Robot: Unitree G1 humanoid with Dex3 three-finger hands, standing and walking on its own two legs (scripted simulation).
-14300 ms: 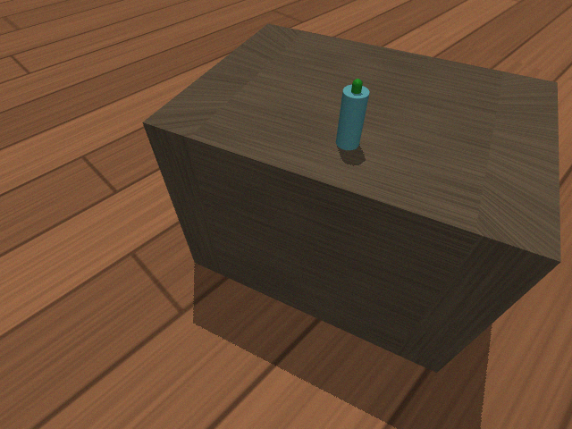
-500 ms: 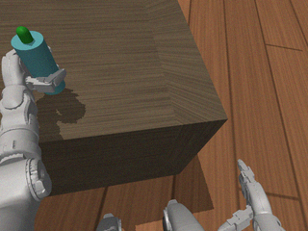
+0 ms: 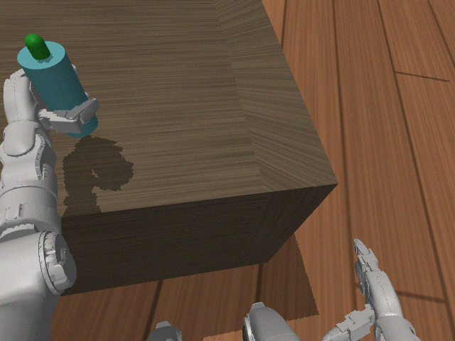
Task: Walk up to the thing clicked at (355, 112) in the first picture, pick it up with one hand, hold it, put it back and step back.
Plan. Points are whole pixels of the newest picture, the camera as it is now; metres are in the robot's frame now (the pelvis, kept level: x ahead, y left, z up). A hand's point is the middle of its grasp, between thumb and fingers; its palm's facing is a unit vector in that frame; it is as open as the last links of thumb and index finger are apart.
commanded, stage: lift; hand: left
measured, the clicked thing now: (60, 87) +0.51 +0.20 +0.14
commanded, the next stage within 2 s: hold in 1.58 s
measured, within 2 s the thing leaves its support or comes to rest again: neither
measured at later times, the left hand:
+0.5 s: hand (57, 90) +0.47 +0.19 +0.16, palm faces +0.14 -0.99 -0.02, open 8.7 cm
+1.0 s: hand (36, 108) +0.38 +0.18 +0.22, palm faces +0.14 -0.99 -0.02, open 8.6 cm
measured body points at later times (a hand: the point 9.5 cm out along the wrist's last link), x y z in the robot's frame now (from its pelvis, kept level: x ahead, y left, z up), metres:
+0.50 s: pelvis +0.01 +0.00 +0.02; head +0.06 +0.00 +0.46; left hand +0.46 +0.25 +0.17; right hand +0.16 -0.26 -0.03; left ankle +0.00 +0.13 -0.68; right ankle +0.02 -0.16 -0.68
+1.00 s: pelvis +0.00 -0.01 +0.03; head -0.01 -0.03 +0.48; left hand +0.37 +0.23 +0.23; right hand +0.16 -0.26 -0.02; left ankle +0.00 +0.13 -0.68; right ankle +0.02 -0.16 -0.68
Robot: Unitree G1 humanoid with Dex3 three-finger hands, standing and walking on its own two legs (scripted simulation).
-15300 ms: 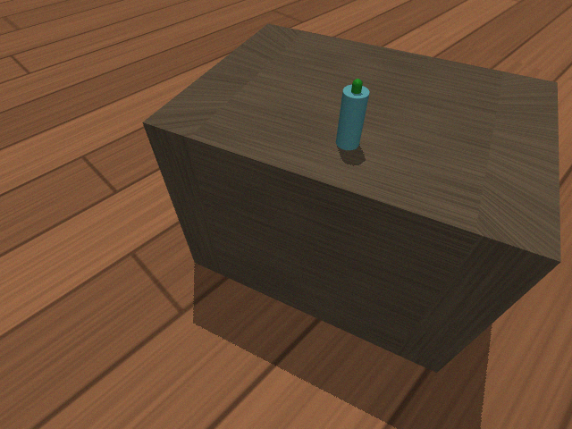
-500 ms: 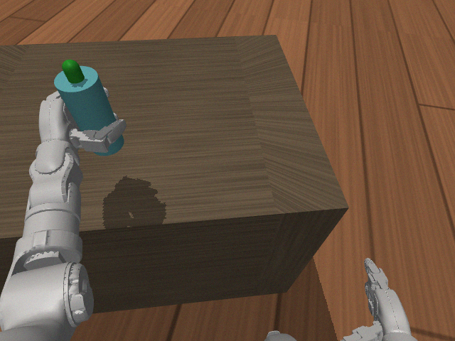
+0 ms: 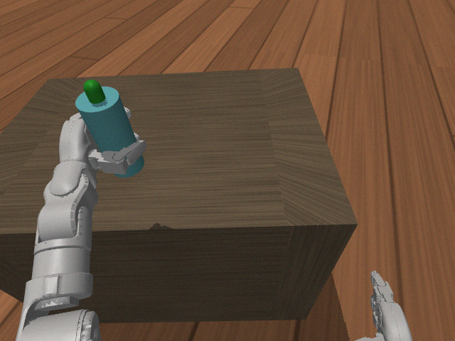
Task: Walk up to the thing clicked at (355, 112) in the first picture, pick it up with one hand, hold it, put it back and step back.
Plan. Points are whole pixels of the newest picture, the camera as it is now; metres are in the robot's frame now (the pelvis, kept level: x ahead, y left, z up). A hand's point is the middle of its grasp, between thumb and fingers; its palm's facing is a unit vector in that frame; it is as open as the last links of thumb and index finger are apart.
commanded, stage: lift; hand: left
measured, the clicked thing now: (111, 129) +0.39 +0.18 +0.22
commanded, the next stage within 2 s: hold in 0.58 s
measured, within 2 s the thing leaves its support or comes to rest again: neither
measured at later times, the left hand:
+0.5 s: hand (107, 144) +0.35 +0.18 +0.22, palm faces +0.11 -0.99 -0.01, open 8.6 cm
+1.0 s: hand (102, 138) +0.34 +0.17 +0.24, palm faces +0.10 -1.00 -0.02, open 8.6 cm
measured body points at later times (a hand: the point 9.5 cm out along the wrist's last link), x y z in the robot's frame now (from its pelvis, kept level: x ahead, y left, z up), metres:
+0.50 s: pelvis -0.01 +0.00 +0.01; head -0.04 -0.02 +0.45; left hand +0.34 +0.23 +0.22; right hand +0.16 -0.26 -0.05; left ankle +0.01 +0.14 -0.71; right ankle +0.02 -0.15 -0.71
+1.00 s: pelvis +0.00 +0.00 +0.01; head -0.03 -0.03 +0.46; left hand +0.33 +0.23 +0.24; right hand +0.17 -0.26 -0.06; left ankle +0.01 +0.14 -0.71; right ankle +0.02 -0.15 -0.71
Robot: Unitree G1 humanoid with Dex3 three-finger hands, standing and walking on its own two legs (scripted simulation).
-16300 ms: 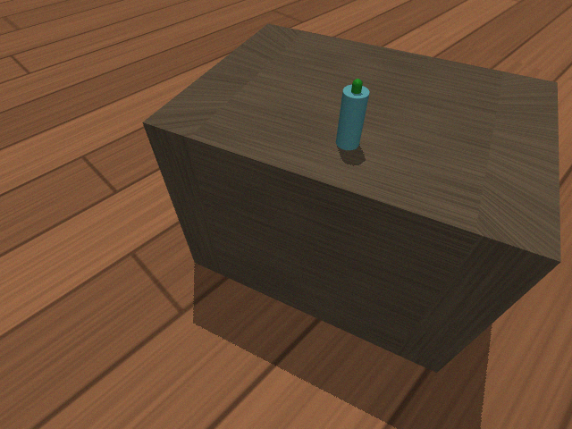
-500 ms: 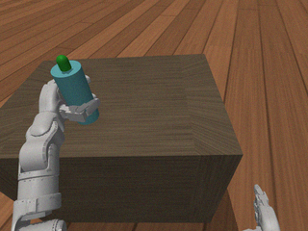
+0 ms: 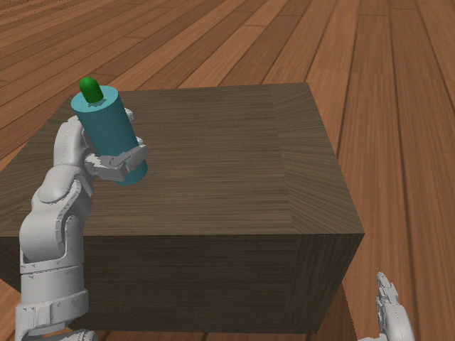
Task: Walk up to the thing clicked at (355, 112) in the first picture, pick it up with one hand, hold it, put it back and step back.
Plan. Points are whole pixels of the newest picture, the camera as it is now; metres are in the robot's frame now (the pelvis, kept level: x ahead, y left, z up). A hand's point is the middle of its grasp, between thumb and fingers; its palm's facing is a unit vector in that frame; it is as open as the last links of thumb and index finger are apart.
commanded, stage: hold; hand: left
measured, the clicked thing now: (111, 132) +0.34 +0.17 +0.26
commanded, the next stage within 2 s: none
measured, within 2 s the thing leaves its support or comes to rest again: neither
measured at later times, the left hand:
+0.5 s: hand (124, 143) +0.34 +0.16 +0.24, palm faces +0.06 -1.00 +0.00, open 8.6 cm
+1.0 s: hand (116, 151) +0.33 +0.17 +0.23, palm faces +0.08 -1.00 -0.01, open 8.6 cm
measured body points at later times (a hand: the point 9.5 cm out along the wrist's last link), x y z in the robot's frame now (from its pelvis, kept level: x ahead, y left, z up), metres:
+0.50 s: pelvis +0.00 +0.00 +0.00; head -0.04 -0.03 +0.45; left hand +0.33 +0.21 +0.24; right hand +0.16 -0.26 -0.07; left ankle +0.01 +0.14 -0.72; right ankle +0.02 -0.15 -0.72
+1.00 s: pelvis -0.01 +0.00 +0.00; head -0.04 -0.03 +0.45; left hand +0.32 +0.22 +0.23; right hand +0.17 -0.26 -0.07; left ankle +0.01 +0.14 -0.72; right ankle +0.02 -0.15 -0.72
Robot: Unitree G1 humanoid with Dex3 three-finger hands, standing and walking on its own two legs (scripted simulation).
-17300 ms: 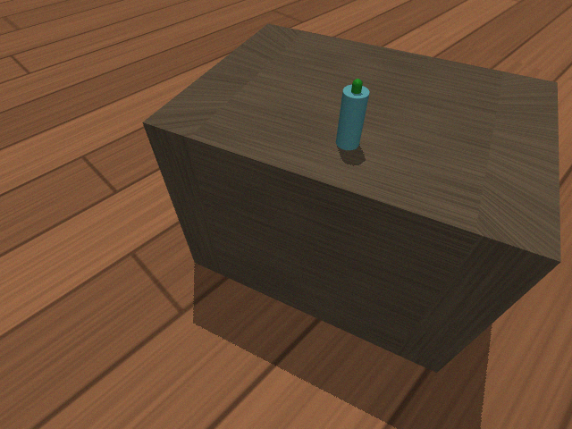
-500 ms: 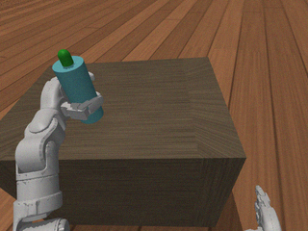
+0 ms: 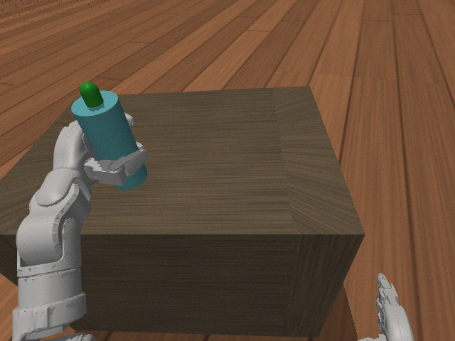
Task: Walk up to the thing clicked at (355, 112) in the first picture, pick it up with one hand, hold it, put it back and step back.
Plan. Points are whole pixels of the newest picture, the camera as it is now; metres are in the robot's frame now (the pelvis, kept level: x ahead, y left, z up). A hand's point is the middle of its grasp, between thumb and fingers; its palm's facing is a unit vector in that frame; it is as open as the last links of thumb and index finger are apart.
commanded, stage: hold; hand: left
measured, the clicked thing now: (111, 137) +0.33 +0.17 +0.26
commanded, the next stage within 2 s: crouch in 1.28 s
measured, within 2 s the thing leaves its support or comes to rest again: neither
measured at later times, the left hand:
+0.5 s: hand (127, 147) +0.35 +0.16 +0.22, palm faces +0.07 -1.00 -0.01, open 8.6 cm
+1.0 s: hand (128, 147) +0.35 +0.16 +0.23, palm faces +0.05 -1.00 -0.01, open 8.6 cm
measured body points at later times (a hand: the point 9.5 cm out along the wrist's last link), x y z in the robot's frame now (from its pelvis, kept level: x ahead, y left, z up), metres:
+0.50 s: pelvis +0.00 +0.00 +0.00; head -0.03 -0.03 +0.45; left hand +0.34 +0.22 +0.23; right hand +0.17 -0.26 -0.07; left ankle +0.02 +0.14 -0.72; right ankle +0.03 -0.15 -0.72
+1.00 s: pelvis +0.01 +0.00 +0.00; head -0.03 -0.03 +0.45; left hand +0.34 +0.21 +0.23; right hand +0.18 -0.26 -0.07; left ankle +0.02 +0.14 -0.72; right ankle +0.03 -0.15 -0.72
